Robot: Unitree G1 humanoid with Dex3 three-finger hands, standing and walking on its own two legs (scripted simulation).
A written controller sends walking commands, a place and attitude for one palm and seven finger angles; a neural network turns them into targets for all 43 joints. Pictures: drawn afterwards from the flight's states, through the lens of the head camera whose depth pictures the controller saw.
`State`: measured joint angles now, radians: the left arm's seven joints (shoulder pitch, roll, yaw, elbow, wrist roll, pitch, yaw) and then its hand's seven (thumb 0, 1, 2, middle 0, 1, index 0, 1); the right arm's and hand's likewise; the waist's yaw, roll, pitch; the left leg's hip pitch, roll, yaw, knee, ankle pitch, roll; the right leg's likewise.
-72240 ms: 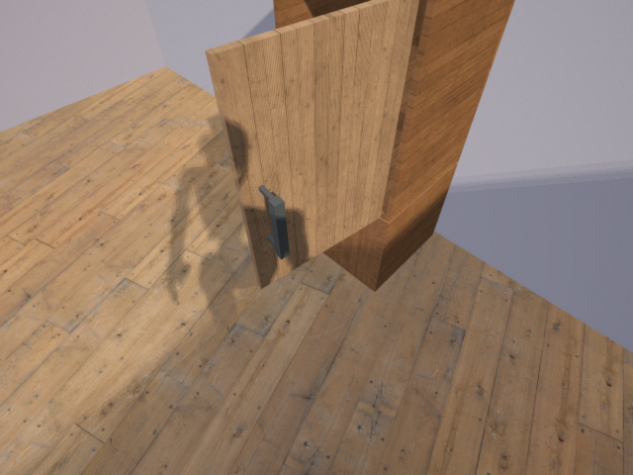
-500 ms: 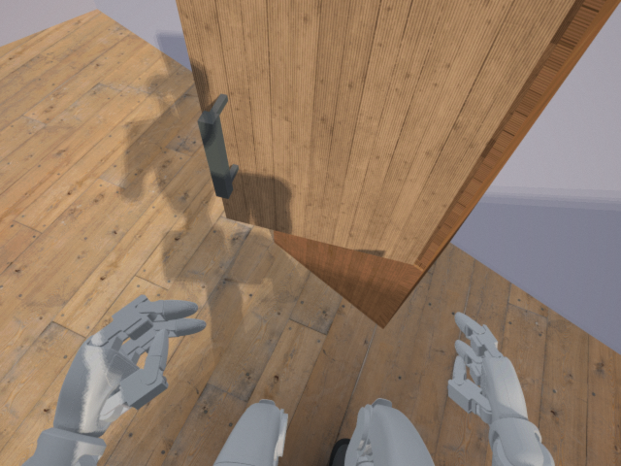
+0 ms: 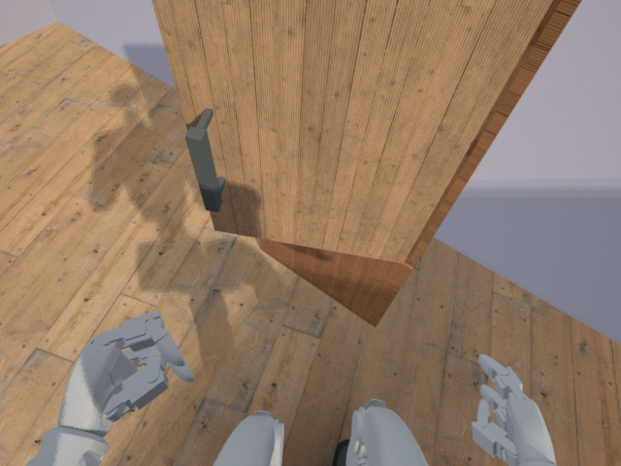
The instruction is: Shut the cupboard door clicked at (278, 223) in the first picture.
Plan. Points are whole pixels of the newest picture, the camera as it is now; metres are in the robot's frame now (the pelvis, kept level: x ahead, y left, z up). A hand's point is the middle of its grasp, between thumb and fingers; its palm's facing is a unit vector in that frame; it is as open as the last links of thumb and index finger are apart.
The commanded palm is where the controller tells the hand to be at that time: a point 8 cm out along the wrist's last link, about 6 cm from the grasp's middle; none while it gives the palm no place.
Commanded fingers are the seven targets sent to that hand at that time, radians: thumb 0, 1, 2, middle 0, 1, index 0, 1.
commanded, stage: raise the hand and make a fist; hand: left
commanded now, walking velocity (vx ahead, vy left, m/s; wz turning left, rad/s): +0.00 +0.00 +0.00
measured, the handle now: (210, 163) +0.53 +0.19 +0.02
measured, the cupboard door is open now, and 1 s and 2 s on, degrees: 26 26 26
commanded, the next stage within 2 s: bring the fist close to the handle in 0.82 s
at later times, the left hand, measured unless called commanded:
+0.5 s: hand (159, 355) +0.24 +0.18 +0.04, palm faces -0.12 -0.99 -0.03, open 3.1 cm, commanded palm +0.21 +0.24 +0.04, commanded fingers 0.00 0.90 0.90 -1.30 -1.50 -1.30 -1.50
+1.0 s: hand (170, 361) +0.23 +0.17 +0.04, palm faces -0.12 -0.99 -0.03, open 3.1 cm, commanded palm +0.23 +0.23 +0.04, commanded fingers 0.00 0.90 0.90 -1.30 -1.50 -1.30 -1.50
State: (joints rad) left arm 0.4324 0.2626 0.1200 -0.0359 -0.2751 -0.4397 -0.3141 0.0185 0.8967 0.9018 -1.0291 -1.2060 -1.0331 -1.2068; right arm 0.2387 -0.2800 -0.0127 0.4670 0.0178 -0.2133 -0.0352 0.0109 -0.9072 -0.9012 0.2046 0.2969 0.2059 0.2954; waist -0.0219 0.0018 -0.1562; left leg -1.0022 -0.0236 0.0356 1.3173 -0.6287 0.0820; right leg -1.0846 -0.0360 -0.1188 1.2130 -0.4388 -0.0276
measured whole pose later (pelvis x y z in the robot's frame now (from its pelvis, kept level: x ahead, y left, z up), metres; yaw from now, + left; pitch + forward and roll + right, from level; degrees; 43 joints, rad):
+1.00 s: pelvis +0.01 -0.01 +0.00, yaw +0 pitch +19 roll -3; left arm 0.37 0.28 0.15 0.00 -0.30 -0.42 -0.36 0.02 0.90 0.90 -1.30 -1.50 -1.30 -1.50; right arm 0.23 -0.25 0.03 0.44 0.02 -0.16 -0.03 0.01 -0.91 -0.90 0.21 0.30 0.21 0.30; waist -0.01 0.02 -0.17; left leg -1.02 -0.01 0.01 1.33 -0.64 0.06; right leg -1.10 -0.02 -0.14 1.23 -0.46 -0.05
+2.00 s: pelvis +0.00 -0.01 -0.01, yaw +0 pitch +24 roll -2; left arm -0.56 0.35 0.24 0.84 -0.19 -0.46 -0.32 0.02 0.90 0.90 -1.30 -1.50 -1.30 -1.50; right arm 0.27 -0.28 0.03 0.58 0.01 -0.05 -0.02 0.00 -0.91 -0.90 0.21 0.30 0.21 0.30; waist -0.10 0.02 -0.15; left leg -1.13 -0.02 0.04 1.33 -0.61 0.07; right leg -1.22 -0.03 -0.11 1.23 -0.43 -0.04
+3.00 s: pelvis -0.01 -0.01 -0.02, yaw +0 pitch +26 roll -3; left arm -0.84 0.48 0.25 1.12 -0.16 -0.46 -0.43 0.02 0.90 0.90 -1.30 -1.50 -1.32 -1.50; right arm 0.32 -0.29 0.05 0.62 0.01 0.01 -0.02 0.00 -0.91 -0.90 0.21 0.30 0.21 0.30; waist -0.15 0.02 -0.13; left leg -1.22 -0.02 0.02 1.36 -0.61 0.07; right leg -1.29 -0.03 -0.14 1.24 -0.41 -0.04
